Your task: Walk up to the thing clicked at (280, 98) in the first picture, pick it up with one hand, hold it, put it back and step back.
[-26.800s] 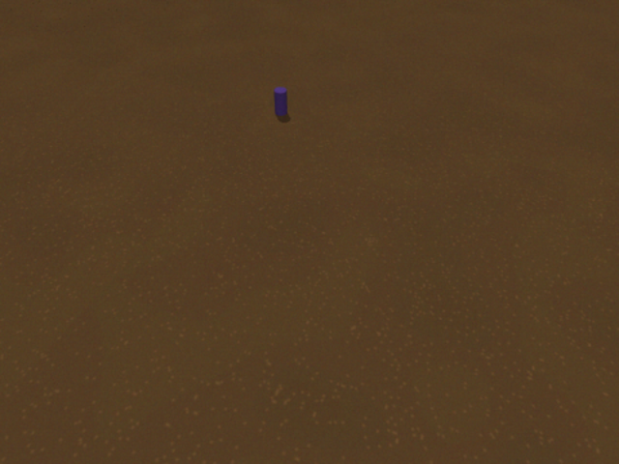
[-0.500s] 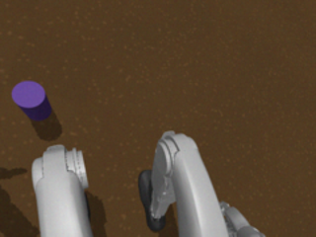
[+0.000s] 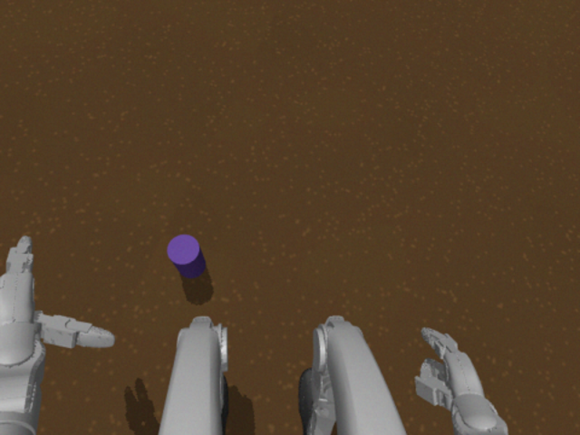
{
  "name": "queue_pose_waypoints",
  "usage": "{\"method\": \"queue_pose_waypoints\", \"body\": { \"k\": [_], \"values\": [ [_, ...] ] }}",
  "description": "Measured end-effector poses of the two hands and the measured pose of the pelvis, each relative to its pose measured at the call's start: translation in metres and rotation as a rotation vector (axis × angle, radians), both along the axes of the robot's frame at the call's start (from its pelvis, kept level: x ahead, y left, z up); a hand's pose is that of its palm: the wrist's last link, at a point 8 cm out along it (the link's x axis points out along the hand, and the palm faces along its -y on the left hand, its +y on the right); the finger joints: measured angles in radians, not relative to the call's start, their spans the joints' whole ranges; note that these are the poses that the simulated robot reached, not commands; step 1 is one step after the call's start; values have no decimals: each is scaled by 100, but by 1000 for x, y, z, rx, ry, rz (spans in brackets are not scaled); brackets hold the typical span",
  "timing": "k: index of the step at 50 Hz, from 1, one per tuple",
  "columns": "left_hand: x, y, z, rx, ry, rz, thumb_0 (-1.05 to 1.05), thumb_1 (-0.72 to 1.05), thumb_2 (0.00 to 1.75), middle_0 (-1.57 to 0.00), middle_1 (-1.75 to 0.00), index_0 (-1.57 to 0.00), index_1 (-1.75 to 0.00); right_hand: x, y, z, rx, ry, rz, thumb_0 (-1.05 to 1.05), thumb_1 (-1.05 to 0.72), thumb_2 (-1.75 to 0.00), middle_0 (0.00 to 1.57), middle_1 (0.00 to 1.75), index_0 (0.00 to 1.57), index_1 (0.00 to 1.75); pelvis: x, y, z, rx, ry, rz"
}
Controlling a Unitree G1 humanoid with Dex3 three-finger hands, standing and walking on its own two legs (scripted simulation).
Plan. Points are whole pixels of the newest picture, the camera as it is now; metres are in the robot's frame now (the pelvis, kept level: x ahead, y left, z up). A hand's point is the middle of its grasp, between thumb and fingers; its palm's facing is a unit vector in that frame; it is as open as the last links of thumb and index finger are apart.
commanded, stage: home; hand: left
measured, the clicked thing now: (188, 257) +0.47 +0.21 -0.47
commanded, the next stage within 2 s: none
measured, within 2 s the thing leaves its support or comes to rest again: neither
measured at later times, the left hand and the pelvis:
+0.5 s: hand (45, 339) +0.24 +0.22 +0.09, palm faces +0.15 -0.93 -0.33, open 17.3 cm; pelvis +0.06 +0.02 +0.16, yaw +2 degrees
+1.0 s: hand (47, 369) +0.22 +0.20 +0.12, palm faces +0.16 -0.95 -0.28, open 17.3 cm; pelvis +0.06 +0.01 +0.18, yaw +4 degrees
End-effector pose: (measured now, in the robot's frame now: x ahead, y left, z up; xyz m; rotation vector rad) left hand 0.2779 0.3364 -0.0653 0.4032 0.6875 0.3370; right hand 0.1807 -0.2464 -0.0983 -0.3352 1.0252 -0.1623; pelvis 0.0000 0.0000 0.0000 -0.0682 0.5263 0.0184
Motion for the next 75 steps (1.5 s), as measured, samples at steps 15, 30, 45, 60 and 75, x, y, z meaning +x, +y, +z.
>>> {"method": "queue_pose_waypoints", "body": {
  "k": [15, 30, 45, 60, 75],
  "values": [
    [-31, -53, 114, -134, 75, 37, -1, -51, 6, -6, -6, -7, -6, 4, 7, 136, -16, -120, -63, 1, -90, -91, 21, 31, 21, 30, 40, 6, 117, 15, -187, 28],
    [-73, -85, 211, -184, 17, -8, -1, -52, 6, -6, -6, -6, -6, 31, 37, 205, 42, -333, -61, 1, -90, -91, 21, 31, 21, 30, 61, 18, 172, 27, -356, 41],
    [-88, -90, 217, -203, 25, 12, -1, -52, 6, -6, -6, -6, -6, 53, 37, 221, 33, -397, 31, 1, -90, -91, 21, 31, 21, 30, 60, 8, 179, 40, -389, 55],
    [-79, -102, 219, -207, 22, -5, -1, -51, 7, -6, -6, -6, -6, 37, 21, 212, 34, -349, -11, 1, -90, -91, 21, 31, 21, 30, 64, 0, 181, 46, -395, 50],
    [-88, -106, 217, -218, 31, 1, -1, -51, 7, -6, -6, -6, -6, 38, 17, 217, 30, -378, -2, 1, -90, -91, 21, 31, 21, 30, 57, -4, 181, 51, -404, 50]
  ]
}}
